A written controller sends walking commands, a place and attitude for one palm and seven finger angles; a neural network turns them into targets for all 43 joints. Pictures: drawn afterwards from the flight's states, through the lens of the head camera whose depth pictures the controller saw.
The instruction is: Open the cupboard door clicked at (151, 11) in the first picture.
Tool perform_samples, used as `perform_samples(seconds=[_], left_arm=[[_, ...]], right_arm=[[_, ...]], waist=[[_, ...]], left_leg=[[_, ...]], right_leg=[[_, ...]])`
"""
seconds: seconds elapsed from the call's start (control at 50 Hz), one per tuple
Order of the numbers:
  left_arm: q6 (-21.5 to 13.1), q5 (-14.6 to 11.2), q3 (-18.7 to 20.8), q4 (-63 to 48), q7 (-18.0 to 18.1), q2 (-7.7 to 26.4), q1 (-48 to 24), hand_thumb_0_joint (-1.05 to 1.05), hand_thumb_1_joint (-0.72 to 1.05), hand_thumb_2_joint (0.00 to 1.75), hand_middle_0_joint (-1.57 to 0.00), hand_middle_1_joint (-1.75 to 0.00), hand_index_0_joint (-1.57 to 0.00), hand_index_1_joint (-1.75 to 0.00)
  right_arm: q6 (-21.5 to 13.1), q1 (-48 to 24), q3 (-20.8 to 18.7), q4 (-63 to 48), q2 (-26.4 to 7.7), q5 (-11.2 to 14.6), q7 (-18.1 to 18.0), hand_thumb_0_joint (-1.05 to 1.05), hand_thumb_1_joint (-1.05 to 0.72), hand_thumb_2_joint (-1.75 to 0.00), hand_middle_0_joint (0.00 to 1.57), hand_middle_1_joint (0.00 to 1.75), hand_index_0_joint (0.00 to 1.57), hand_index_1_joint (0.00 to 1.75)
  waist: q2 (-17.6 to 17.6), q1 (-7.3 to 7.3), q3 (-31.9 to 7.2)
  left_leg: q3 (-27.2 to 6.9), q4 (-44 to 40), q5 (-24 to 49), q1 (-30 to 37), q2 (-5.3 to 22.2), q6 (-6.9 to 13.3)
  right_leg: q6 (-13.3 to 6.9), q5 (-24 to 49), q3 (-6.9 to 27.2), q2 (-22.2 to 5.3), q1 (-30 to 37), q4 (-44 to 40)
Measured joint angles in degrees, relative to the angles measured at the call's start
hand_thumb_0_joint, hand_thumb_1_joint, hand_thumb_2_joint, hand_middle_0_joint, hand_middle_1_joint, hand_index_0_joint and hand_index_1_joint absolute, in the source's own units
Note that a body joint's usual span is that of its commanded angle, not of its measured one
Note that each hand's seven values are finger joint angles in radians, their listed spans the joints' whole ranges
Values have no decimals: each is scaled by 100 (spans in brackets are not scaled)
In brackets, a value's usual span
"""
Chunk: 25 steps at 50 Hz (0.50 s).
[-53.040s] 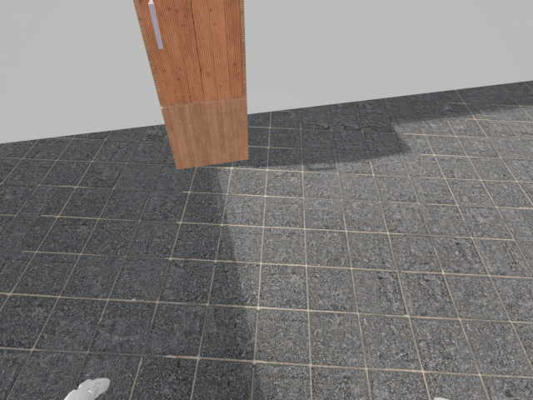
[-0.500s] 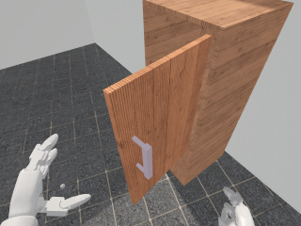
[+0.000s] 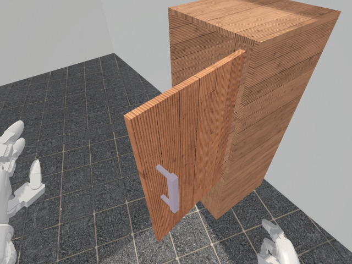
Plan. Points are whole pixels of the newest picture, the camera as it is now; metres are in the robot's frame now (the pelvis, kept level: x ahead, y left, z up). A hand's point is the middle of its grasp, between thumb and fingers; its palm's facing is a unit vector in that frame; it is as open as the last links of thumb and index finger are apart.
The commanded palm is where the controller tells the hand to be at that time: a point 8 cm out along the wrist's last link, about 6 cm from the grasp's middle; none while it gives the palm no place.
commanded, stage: draw the hand back to the body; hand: left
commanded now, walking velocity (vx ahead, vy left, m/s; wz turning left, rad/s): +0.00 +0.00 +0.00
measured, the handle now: (168, 189) +0.30 +0.07 +0.00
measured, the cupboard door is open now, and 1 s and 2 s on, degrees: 100 100 100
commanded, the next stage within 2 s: step back with the hand held close in 0.28 s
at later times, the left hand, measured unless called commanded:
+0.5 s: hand (52, 186) +0.19 +0.24 +0.16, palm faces +0.44 -0.78 -0.44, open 7.4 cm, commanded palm +0.13 +0.28 +0.17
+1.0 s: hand (24, 215) +0.14 +0.27 +0.15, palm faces +0.39 -0.76 -0.52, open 7.4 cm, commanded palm +0.08 +0.31 +0.17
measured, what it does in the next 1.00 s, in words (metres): shifts its weight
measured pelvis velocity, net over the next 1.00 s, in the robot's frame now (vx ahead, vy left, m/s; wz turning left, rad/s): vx -0.07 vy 0.01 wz -0.02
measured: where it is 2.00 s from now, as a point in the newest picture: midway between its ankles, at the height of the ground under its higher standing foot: outside the picture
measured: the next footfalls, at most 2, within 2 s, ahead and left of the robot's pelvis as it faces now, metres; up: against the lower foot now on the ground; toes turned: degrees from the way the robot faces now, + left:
right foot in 1.08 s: -0.04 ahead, -0.12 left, +0.00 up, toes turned +4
right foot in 1.70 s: -0.31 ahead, -0.11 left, +0.00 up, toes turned +0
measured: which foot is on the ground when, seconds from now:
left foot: down 0.00-1.00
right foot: down 0.00-0.98, up 1.00-1.00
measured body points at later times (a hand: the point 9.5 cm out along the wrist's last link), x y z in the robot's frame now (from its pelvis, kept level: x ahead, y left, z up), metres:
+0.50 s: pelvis -0.01 -0.02 +0.00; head -0.02 -0.05 +0.45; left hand +0.16 +0.28 +0.19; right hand +0.18 -0.24 -0.08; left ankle -0.02 +0.09 -0.74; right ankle +0.00 -0.12 -0.74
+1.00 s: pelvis -0.07 +0.01 -0.01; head -0.05 +0.02 +0.44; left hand +0.11 +0.30 +0.18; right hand +0.11 -0.24 -0.08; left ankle -0.02 +0.09 -0.74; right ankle +0.00 -0.12 -0.74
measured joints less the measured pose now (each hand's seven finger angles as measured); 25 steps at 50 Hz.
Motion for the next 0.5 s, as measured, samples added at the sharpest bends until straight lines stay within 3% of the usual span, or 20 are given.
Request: perform_samples(seconds=[0.2, 0.42, 0.5], left_arm=[[31, 16, -236, 110, -98, -114, 147, 1, 87, 89, -21, -30, -21, -30], [-61, -2, -142, 233, -93, -105, 3, 2, 89, 90, -21, -30, -21, -30], [-288, 53, 97, 224, -119, -21, 32, 2, 89, 90, -21, -30, -21, -30]], right_arm=[[47, -3, -61, 86, 10, -30, -2, 2, -90, -90, 20, 30, 20, 30], [7, -63, -99, 169, 10, -24, -8, 2, -91, -90, 20, 30, 20, 30], [157, -129, -71, 15, 1, -15, 3, 2, -90, -90, 20, 30, 20, 30]], waist=[[0, -13, 60], [86, -10, 101], [92, -125, 23]], left_leg=[[-2, -170, 98, 115, 73, -73], [-22, -233, 152, 186, 159, -145], [-37, -86, 138, -162, 239, -155]], right_leg=[[-81, 84, -3, 81, 99, -151], [-156, 160, -23, 172, 194, -272], [-179, 269, -39, 250, -48, -361]])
